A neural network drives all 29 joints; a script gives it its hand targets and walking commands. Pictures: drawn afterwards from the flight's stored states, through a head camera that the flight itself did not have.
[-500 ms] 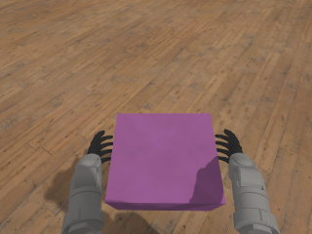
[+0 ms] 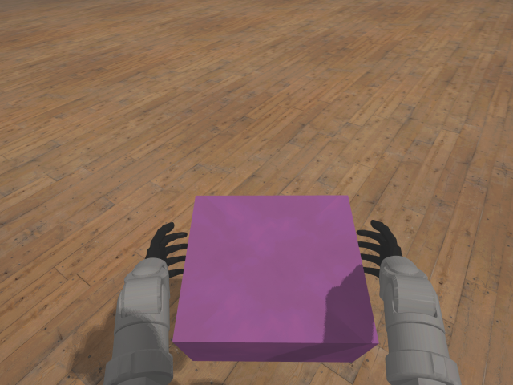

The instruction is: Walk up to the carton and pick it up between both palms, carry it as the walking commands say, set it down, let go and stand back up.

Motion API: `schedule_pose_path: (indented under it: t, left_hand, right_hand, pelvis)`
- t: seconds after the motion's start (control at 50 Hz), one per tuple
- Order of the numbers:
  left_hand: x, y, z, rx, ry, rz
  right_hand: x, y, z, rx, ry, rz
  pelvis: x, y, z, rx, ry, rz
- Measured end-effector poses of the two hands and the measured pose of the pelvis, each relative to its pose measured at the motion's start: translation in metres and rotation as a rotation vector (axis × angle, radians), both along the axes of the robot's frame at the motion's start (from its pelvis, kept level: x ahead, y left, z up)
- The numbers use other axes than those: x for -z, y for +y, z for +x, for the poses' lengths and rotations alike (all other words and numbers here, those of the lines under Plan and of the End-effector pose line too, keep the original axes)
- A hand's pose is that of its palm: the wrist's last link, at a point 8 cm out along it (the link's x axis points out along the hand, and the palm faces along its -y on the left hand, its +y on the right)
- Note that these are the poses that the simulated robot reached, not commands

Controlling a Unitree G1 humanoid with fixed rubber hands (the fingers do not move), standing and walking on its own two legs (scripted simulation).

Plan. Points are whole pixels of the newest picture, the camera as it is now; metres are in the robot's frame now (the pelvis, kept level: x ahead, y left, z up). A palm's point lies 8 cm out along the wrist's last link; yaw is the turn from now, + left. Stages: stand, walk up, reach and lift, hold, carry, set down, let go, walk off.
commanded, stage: reach and lift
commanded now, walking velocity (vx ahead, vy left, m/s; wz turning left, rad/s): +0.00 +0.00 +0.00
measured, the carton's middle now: (271, 276) +0.32 +0.00 -0.03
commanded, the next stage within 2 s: hold in 0.84 s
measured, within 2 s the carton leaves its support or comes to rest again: neither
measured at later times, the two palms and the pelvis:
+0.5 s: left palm (152, 273) +0.28 +0.19 +0.05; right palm (383, 264) +0.29 -0.18 +0.05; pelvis +0.00 +0.00 +0.00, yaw +0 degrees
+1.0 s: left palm (154, 275) +0.28 +0.19 +0.05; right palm (386, 266) +0.29 -0.18 +0.05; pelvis +0.00 +0.00 +0.00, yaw +0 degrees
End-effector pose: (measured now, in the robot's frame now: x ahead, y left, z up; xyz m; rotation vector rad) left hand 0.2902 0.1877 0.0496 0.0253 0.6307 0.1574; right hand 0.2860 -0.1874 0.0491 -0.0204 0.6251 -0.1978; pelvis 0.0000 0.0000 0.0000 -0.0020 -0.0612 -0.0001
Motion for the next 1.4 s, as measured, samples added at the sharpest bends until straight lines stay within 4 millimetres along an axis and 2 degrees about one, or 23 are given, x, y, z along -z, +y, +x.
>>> schedule_pose_path:
  t: [0.32, 0.78, 1.2, 1.32, 1.4]
  left_hand:
    - [0.002, 0.008, -0.008, -0.035, 0.019, 0.012]
    - [0.001, 0.003, -0.012, -0.05, 0.014, 0.016]
    - [0.003, 0.001, -0.014, -0.048, 0.017, 0.017]
    - [0.005, 0.002, -0.007, -0.101, -0.003, 0.051]
    - [0.004, 0.017, 0.004, -0.137, -0.008, 0.029]
  right_hand:
    - [0.002, 0.01, 0.003, -0.031, 0.02, -0.011]
    - [0.003, 0.005, 0.002, -0.031, 0.015, -0.01]
    - [0.004, 0.004, -0.001, -0.029, 0.018, -0.018]
    - [0.003, 0.012, 0.011, -0.003, 0.0, -0.045]
    - [0.0, 0.028, 0.031, -0.01, -0.007, -0.028]
  pelvis:
    - [-0.001, 0.0, 0.002, -0.003, -0.011, 0.002]
    - [-0.001, -0.005, 0.004, -0.006, -0.015, 0.003]
    - [0.0, -0.002, 0.003, -0.008, -0.001, 0.001]
    - [0.01, 0.003, 0.009, -0.052, 0.059, -0.01]
    - [0.017, 0.017, 0.023, -0.062, 0.086, -0.013]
